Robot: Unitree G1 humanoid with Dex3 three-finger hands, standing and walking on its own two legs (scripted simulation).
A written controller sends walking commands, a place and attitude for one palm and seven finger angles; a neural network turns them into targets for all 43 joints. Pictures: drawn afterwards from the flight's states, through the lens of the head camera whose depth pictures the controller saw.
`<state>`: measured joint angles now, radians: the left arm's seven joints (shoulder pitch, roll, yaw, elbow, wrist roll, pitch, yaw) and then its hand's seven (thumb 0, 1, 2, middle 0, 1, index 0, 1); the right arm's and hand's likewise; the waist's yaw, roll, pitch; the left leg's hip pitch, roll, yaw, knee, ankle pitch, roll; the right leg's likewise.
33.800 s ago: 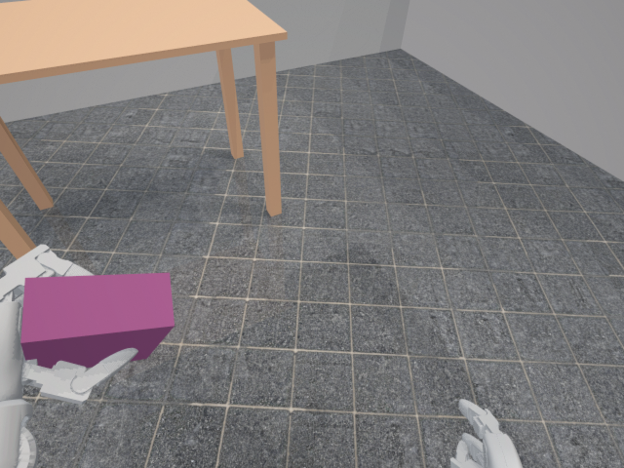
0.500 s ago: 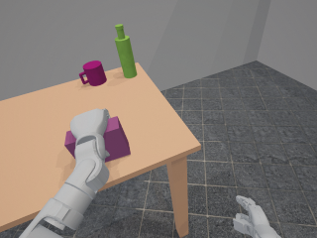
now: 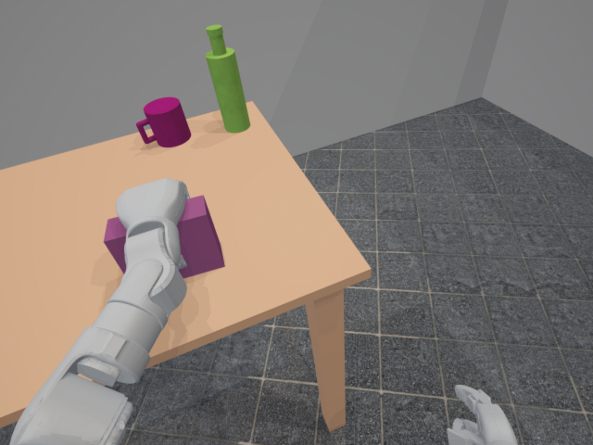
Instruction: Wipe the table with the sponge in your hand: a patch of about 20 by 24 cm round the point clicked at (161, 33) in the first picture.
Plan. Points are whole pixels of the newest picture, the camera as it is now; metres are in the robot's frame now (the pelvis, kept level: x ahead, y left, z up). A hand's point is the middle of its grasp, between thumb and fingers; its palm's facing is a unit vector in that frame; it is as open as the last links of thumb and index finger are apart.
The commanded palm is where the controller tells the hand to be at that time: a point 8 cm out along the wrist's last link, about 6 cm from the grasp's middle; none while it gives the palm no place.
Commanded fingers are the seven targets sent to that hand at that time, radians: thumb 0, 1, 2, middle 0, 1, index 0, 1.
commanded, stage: wipe forward along the third lane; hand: left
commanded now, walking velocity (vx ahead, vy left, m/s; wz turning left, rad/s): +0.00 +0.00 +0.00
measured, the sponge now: (172, 251) +0.37 +0.23 +0.08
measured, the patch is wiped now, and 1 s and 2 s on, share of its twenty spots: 0.70 0.80 0.85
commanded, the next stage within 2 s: wipe back along the third lane in 0.68 s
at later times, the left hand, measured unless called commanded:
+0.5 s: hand (163, 209) +0.43 +0.25 +0.11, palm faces -0.07 -0.02 -1.00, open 9.6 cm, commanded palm +0.41 +0.26 +0.15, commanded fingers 0.00 0.10 1.30 -1.20 -1.60 -1.20 -1.60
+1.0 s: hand (162, 203) +0.44 +0.26 +0.11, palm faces +0.00 -0.02 -1.00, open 9.6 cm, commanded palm +0.41 +0.25 +0.15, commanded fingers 0.00 0.10 1.30 -1.20 -1.60 -1.20 -1.60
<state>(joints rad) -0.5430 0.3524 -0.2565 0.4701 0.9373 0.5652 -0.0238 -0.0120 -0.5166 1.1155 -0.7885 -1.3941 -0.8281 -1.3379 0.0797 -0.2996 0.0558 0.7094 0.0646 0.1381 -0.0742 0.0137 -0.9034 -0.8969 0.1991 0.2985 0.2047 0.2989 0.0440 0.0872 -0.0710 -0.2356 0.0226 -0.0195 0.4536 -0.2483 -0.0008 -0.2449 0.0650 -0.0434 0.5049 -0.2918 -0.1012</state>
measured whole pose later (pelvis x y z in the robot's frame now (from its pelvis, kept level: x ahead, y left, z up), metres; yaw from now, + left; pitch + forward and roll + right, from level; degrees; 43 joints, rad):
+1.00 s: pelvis +0.01 +0.05 +0.00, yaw -1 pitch +6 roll +0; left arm -0.76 0.32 -0.22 0.82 0.96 0.46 0.12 0.01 -0.52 1.13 -0.78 -1.40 -0.81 -1.38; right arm 0.17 -0.28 0.02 0.74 0.06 0.17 -0.04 0.01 -0.90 -0.90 0.20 0.30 0.20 0.30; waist 0.01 0.07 -0.11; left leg -0.29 -0.01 0.00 0.44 -0.25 0.01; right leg -0.29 0.03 -0.01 0.45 -0.27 -0.04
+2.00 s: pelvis +0.02 +0.05 +0.00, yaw -1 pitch +0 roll +1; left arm -0.30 0.30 -0.42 0.03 0.97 0.78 0.04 0.04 -0.44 1.06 -0.72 -1.42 -0.77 -1.40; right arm 0.01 -0.28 0.07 0.65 0.08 0.23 0.06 0.01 -0.90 -0.90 0.20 0.30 0.20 0.30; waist 0.07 0.10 -0.08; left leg -0.18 -0.02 0.01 0.49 -0.31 0.01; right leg -0.19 0.02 0.00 0.53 -0.34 -0.04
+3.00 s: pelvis +0.01 +0.02 +0.00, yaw -4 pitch -4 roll +1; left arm 0.08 0.39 -0.19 -0.39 0.80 0.70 0.04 -0.02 -0.45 1.06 -0.74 -1.41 -0.79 -1.38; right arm 0.01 -0.29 0.06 0.61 0.05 0.23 0.00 0.01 -0.90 -0.90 0.20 0.30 0.20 0.30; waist 0.08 0.11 -0.04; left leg -0.09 0.02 0.05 0.44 -0.28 -0.02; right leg -0.12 0.07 0.03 0.49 -0.30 -0.07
